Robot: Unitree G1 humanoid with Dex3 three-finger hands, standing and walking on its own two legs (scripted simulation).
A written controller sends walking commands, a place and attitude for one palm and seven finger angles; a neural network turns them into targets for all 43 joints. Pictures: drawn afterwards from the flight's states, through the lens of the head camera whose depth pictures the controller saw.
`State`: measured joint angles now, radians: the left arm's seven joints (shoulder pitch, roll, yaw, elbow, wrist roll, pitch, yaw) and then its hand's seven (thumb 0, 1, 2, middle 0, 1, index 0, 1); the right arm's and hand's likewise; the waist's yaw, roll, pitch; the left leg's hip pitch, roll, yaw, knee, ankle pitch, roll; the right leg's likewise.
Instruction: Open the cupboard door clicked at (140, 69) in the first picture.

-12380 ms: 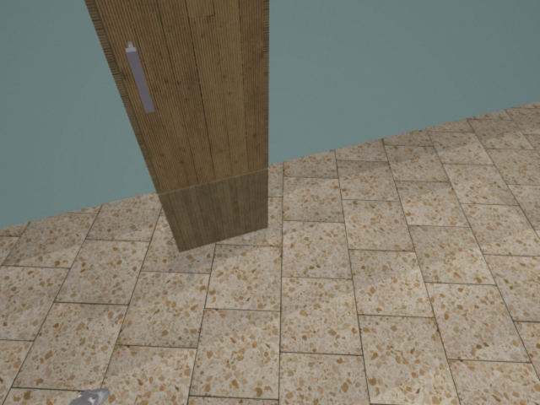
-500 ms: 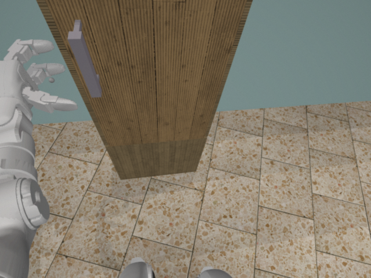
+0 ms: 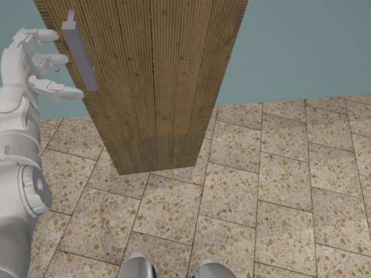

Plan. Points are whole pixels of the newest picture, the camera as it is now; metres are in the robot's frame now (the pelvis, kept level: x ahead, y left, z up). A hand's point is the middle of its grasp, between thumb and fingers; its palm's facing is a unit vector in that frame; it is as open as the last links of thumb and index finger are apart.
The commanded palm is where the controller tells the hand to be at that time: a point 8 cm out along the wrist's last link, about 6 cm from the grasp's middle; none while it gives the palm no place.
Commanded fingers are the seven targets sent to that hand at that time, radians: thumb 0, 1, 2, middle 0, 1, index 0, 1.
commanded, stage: slide the fingers in behind the handle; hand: left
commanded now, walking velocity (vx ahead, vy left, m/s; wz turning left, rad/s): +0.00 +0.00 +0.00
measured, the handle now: (83, 53) +0.56 +0.17 +0.12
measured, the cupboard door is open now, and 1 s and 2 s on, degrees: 0 0 0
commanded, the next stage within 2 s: move the hooked fingers beside the handle in 1.64 s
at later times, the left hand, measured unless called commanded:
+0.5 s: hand (62, 70) +0.51 +0.21 +0.12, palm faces +0.11 -0.99 +0.01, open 14.4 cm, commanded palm +0.49 +0.23 +0.11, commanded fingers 0.00 -0.50 0.30 -0.30 -1.20 -0.30 -1.20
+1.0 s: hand (66, 71) +0.51 +0.20 +0.12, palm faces +0.16 -0.99 +0.00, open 14.6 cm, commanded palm +0.50 +0.19 +0.11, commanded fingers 0.00 -0.50 0.30 -0.30 -1.20 -0.30 -1.20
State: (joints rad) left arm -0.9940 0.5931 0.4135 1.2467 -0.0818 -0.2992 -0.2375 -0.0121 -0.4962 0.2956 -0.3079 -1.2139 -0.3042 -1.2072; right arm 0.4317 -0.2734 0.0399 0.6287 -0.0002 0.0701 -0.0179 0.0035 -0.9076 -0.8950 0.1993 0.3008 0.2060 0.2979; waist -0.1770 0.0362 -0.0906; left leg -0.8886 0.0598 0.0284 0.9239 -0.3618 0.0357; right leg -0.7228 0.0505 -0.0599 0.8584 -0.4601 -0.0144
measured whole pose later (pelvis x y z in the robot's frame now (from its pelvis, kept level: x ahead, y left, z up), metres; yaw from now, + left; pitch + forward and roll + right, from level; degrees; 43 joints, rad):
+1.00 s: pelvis +0.00 -0.01 +0.00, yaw +4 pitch +19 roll -4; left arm -1.06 0.44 0.22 1.22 -0.15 -0.31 -0.06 -0.01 -0.50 0.30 -0.29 -1.21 -0.15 -1.24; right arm 0.42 -0.26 0.01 0.71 -0.02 0.01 0.02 0.00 -0.91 -0.90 0.20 0.30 0.20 0.30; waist -0.12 0.04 -0.10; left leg -0.93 0.03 -0.04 0.95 -0.36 0.02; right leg -0.73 0.03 -0.13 0.88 -0.49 -0.03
